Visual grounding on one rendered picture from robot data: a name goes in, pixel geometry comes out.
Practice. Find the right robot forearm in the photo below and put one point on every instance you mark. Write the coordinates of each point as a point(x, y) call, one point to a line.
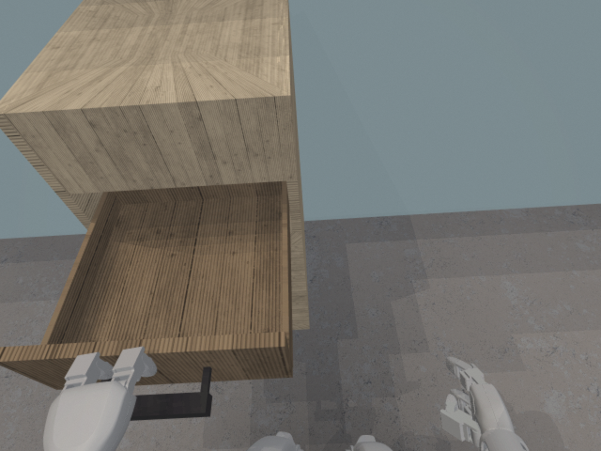
point(501, 440)

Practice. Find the drawer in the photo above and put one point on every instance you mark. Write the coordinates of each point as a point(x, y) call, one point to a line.
point(199, 276)

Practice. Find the cabinet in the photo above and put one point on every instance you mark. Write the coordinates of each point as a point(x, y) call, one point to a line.
point(152, 94)

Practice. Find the right robot hand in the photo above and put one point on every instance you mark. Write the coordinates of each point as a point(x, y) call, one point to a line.
point(479, 412)

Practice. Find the left robot shin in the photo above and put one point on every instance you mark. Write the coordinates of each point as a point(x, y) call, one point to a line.
point(285, 434)

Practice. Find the right robot shin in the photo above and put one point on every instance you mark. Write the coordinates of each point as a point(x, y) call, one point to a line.
point(366, 438)

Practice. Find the left robot hand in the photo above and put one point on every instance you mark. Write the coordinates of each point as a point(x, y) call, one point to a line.
point(90, 416)

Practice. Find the robot shin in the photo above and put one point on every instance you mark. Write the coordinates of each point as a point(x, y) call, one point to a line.
point(285, 434)
point(366, 438)

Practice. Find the handle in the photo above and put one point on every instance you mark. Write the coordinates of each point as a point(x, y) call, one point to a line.
point(180, 405)

